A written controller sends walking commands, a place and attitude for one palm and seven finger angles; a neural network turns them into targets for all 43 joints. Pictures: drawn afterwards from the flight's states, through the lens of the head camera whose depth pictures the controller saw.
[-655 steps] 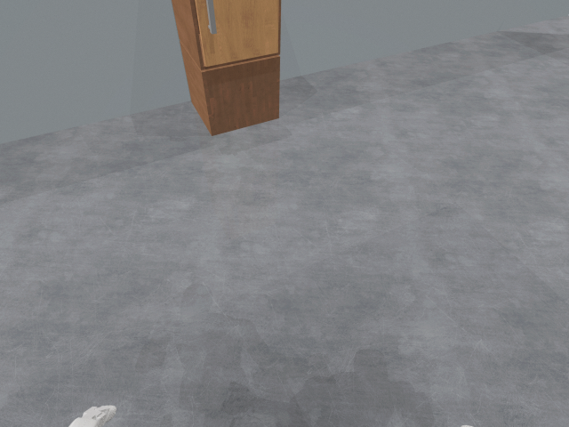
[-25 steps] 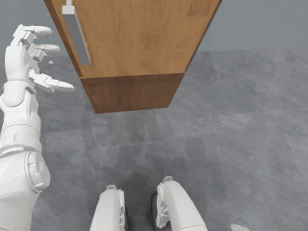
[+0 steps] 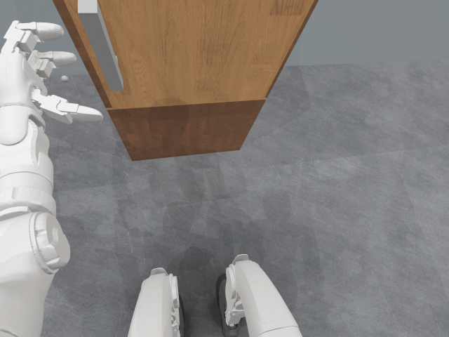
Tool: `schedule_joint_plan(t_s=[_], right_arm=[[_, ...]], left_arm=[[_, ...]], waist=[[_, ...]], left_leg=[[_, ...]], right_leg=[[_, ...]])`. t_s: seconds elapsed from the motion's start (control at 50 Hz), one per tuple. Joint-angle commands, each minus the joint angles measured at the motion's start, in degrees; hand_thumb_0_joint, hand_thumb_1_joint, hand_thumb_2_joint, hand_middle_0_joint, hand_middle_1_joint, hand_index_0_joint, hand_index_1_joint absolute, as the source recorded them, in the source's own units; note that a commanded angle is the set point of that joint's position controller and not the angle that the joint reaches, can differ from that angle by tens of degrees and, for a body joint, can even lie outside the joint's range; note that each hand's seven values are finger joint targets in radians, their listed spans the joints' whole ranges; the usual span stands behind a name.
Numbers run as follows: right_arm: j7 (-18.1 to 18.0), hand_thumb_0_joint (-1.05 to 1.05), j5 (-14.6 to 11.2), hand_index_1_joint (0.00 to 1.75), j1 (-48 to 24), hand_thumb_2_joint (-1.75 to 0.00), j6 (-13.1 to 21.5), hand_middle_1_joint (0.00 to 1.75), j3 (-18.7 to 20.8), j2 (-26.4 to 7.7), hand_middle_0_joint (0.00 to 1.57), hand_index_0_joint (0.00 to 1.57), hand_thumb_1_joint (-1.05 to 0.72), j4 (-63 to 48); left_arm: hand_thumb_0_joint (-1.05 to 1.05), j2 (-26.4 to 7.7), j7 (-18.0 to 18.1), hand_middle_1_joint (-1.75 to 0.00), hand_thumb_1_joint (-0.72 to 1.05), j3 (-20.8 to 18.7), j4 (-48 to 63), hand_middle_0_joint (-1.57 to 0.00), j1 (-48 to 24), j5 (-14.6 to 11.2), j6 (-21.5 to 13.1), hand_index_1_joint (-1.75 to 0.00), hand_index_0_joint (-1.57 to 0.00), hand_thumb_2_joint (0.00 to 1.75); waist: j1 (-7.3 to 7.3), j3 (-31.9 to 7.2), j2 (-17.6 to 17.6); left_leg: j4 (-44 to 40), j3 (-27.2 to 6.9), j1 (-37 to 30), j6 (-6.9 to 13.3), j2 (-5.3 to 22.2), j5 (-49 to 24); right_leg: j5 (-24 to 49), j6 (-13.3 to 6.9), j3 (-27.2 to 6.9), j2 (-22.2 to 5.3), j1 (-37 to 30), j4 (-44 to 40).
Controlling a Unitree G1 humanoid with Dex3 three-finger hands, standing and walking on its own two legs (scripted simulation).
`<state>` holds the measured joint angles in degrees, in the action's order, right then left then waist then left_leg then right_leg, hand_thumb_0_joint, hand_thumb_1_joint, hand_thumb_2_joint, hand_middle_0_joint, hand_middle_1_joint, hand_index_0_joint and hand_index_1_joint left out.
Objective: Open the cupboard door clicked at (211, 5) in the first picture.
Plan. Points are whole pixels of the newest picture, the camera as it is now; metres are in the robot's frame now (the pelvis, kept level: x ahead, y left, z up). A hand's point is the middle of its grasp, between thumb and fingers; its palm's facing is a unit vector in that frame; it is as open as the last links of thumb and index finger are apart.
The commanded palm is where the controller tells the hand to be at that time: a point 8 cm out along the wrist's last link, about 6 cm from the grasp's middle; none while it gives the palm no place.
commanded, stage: move the hooked fingers beside the handle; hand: left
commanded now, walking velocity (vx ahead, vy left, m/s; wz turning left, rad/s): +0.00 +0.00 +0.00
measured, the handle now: (104, 41) +0.59 +0.15 +0.04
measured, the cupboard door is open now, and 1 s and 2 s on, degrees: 0 0 0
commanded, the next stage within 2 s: slide the fingers in behind the handle in 0.44 s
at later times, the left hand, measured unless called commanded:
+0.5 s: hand (66, 82) +0.52 +0.21 +0.03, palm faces +0.07 -1.00 -0.03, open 14.0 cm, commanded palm +0.50 +0.23 +0.03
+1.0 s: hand (91, 83) +0.52 +0.17 +0.02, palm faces +0.06 -1.00 -0.02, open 14.0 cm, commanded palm +0.50 +0.20 +0.03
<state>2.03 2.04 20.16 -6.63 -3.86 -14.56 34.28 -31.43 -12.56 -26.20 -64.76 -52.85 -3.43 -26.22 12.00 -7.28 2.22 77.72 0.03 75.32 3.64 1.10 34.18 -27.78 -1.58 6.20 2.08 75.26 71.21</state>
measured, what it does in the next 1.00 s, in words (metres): stands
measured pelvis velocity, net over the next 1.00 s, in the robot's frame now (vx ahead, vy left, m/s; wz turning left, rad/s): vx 0.00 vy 0.00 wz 0.01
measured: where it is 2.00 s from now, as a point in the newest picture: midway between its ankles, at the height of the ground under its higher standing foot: (202, 327)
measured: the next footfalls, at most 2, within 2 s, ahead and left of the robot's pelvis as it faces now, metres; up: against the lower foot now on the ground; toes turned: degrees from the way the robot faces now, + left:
none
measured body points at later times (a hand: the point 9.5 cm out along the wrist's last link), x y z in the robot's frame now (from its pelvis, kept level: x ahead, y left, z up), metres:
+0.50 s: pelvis +0.00 +0.00 +0.00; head +0.18 +0.04 +0.41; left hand +0.51 +0.26 +0.03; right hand +0.02 -0.26 -0.11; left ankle +0.01 +0.08 -0.61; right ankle +0.04 -0.11 -0.60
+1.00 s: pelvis +0.00 +0.00 +0.00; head +0.18 +0.03 +0.41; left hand +0.51 +0.23 +0.03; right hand +0.01 -0.26 -0.11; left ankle +0.01 +0.08 -0.61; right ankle +0.04 -0.11 -0.61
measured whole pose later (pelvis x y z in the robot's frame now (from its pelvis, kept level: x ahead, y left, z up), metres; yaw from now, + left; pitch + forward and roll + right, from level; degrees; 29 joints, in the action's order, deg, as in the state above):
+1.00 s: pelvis +0.00 +0.00 +0.00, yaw +1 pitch +31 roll -5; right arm 2.5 2.5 18.8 -6.6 -3.2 -14.5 34.2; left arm -26.5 -7.3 -22.1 -66.3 -53.1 -2.5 -28.6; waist 11.9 -7.6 2.3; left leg 77.6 0.2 74.4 3.4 0.8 33.8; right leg -27.7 -1.8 6.0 1.8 74.6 71.7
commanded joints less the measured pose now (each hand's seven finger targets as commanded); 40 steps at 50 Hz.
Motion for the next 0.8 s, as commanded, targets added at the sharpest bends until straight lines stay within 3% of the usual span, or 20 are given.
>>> schedule_joint_plan(t_s=[0.0,0.06,0.12,0.18,0.22,0.28,0.34,0.4,0.42,0.5,0.56,0.6,0.64,0.68,0.72,0.78], right_arm=[[-0.7,0.00,0.2,0.30,11.0,-0.90,0.5,0.30,4.6,-11.8,0.20,0.20,-0.90,-0.8],[-0.9,0.00,0.3,0.30,11.1,-0.90,0.3,0.30,4.6,-12.3,0.20,0.20,-0.90,-0.9],[-0.8,0.00,0.4,0.30,10.6,-0.90,0.1,0.30,4.6,-12.0,0.20,0.20,-0.90,-1.5],[-0.5,0.00,0.4,0.30,10.3,-0.90,0.1,0.30,4.8,-11.8,0.20,0.20,-0.90,-1.6],[-0.4,0.00,0.4,0.30,9.8,-0.90,-0.1,0.30,4.9,-11.8,0.20,0.20,-0.90,-1.8],[-0.6,0.00,0.4,0.30,9.7,-0.90,-0.3,0.30,4.7,-11.9,0.20,0.20,-0.90,-2.3],[-0.7,0.00,0.3,0.30,9.1,-0.90,-0.3,0.30,4.4,-11.6,0.20,0.20,-0.90,-2.7],[-0.7,0.00,0.2,0.30,8.9,-0.90,-0.1,0.30,4.5,-11.6,0.20,0.20,-0.90,-2.7],[-0.7,0.00,0.2,0.30,9.0,-0.90,-0.2,0.30,4.6,-11.6,0.20,0.20,-0.90,-2.5],[-0.8,0.00,0.0,0.30,9.3,-0.90,0.0,0.30,4.8,-11.7,0.20,0.20,-0.90,-1.6],[-1.1,0.00,-0.1,0.30,9.4,-0.90,0.1,0.30,4.6,-11.9,0.20,0.20,-0.90,-1.2],[-1.2,0.00,0.0,0.30,9.4,-0.90,0.4,0.30,4.6,-11.7,0.20,0.20,-0.90,-1.1],[-1.0,0.00,0.3,0.30,9.6,-0.90,0.6,0.30,4.7,-11.5,0.20,0.20,-0.90,-1.4],[-0.9,0.00,0.6,0.30,9.7,-0.90,0.7,0.30,4.8,-11.4,0.20,0.20,-0.90,-1.4],[-0.5,0.00,0.6,0.30,9.4,-0.90,0.6,0.30,4.7,-11.2,0.20,0.20,-0.90,-1.7],[-0.2,0.00,0.6,0.30,9.3,-0.90,0.5,0.30,4.7,-11.0,0.20,0.20,-0.90,-2.1]], left_arm=[[0.00,-9.7,-0.1,-1.20,-0.50,3.4,9.9,-0.30,-24.8,-0.6,-4.0,-1.20,-0.30,0.30],[0.00,-10.7,0.0,-1.20,-0.50,2.4,7.7,-0.30,-23.7,-0.9,-3.3,-1.20,-0.30,0.30],[0.00,-10.7,0.2,-1.20,-0.50,2.0,9.8,-0.30,-23.0,-1.2,-4.4,-1.20,-0.30,0.30],[0.00,-8.7,0.9,-1.20,-0.50,3.1,10.8,-0.30,-23.3,-1.3,-5.6,-1.20,-0.30,0.30],[0.00,-10.0,1.6,-1.20,-0.50,2.3,12.3,-0.30,-23.7,-0.9,-6.2,-1.20,-0.30,0.30],[0.00,-12.8,2.5,-1.20,-0.50,-0.2,10.5,-0.30,-22.0,-0.5,-6.2,-1.20,-0.30,0.30],[0.00,-13.5,2.5,-1.20,-0.50,-0.4,10.3,-0.30,-22.2,-0.1,-6.0,-1.20,-0.30,0.30],[0.00,-12.3,1.6,-1.20,-0.50,0.9,13.6,-0.30,-23.8,-0.5,-6.9,-1.20,-0.30,0.30],[0.00,-12.4,1.2,-1.20,-0.50,0.8,12.9,-0.30,-22.8,-0.6,-6.9,-1.20,-0.30,0.30],[0.00,-7.8,-0.1,-1.20,-0.50,4.2,10.8,-0.30,-23.3,-1.7,-5.9,-1.20,-0.30,0.30],[0.00,-7.5,0.1,-1.20,-0.50,4.1,7.8,-0.30,-23.1,-2.1,-4.2,-1.20,-0.30,0.30],[0.00,-6.6,0.7,-1.20,-0.50,5.1,8.6,-0.30,-25.8,-1.8,-4.3,-1.20,-0.30,0.30],[0.00,-7.8,1.7,-1.20,-0.50,3.5,10.0,-0.30,-25.0,-1.6,-5.1,-1.20,-0.30,0.30],[0.00,-9.0,2.7,-1.20,-0.50,2.5,11.1,-0.30,-25.2,-1.2,-6.2,-1.20,-0.30,0.30],[0.00,-9.6,3.5,-1.20,-0.50,1.9,11.0,-0.30,-23.6,-0.7,-7.0,-1.20,-0.30,0.30],[0.00,-8.8,4.3,-1.20,-0.50,2.3,10.2,-0.30,-22.5,0.0,-7.0,-1.20,-0.30,0.30]], waist=[[2.09,-31.8,10.7],[1.52,-30.3,10.1],[0.39,-33.3,12.3],[1.01,-32.9,11.0],[0.34,-34.4,12.1],[0.01,-33.5,9.3],[-0.05,-33.5,8.9],[-0.01,-36.6,11.1],[-0.24,-36.3,10.8],[1.17,-33.3,10.3],[1.68,-30.8,7.5],[2.11,-30.9,8.5],[0.84,-33.2,9.8],[0.71,-34.9,10.3],[-0.02,-34.8,10.0],[0.16,-33.8,8.4]], left_leg=[[-8.7,-7.4,-28.5,-2.6,1.3,-30.3],[-9.0,-7.3,-27.0,-2.7,1.0,-28.6],[-8.9,-7.6,-30.1,-3.4,1.1,-33.2],[-8.6,-8.0,-31.1,-3.6,1.3,-34.5],[-8.6,-7.8,-31.3,-3.8,1.2,-34.4],[-8.5,-7.1,-27.7,-3.0,0.9,-31.9],[-8.3,-5.9,-24.9,-2.5,0.5,-29.5],[-8.4,-6.5,-28.5,-2.9,0.6,-31.4],[-8.7,-6.8,-29.0,-3.1,0.8,-32.0],[-9.2,-7.5,-30.0,-3.2,1.0,-30.3],[-9.1,-6.7,-25.5,-2.3,0.6,-25.7],[-9.3,-7.1,-26.0,-2.4,0.5,-25.6],[-8.9,-6.6,-26.6,-2.6,0.4,-27.2],[-8.4,-6.7,-27.5,-2.8,0.4,-29.6],[-8.4,-6.2,-26.6,-2.9,0.3,-29.5],[-8.6,-5.9,-25.1,-2.5,0.3,-27.8]], right_leg=[[15.9,0.3,-3.6,0.7,-13.9,-6.4],[14.7,0.0,-3.4,0.6,-13.9,-6.5],[16.7,-0.3,-3.3,0.5,-14.0,-5.7],[17.2,-0.2,-3.2,0.7,-13.1,-5.6],[17.3,-0.1,-3.3,0.6,-14.1,-5.4],[17.6,0.0,-3.7,0.6,-16.4,-5.2],[18.0,0.2,-4.4,0.5,-18.9,-5.5],[18.5,0.1,-4.3,0.6,-18.3,-5.4],[18.4,0.0,-4.1,0.6,-18.2,-5.5],[16.0,0.2,-3.6,0.6,-15.2,-6.5],[14.3,0.3,-3.9,0.6,-15.7,-7.0],[13.9,0.2,-3.7,0.4,-14.7,-6.7],[15.0,0.0,-4.0,0.5,-16.0,-6.5],[17.0,-0.2,-4.0,0.5,-16.3,-5.7],[17.3,-0.1,-4.2,0.5,-17.6,-5.7],[17.0,-0.1,-4.4,0.6,-18.4,-5.7]])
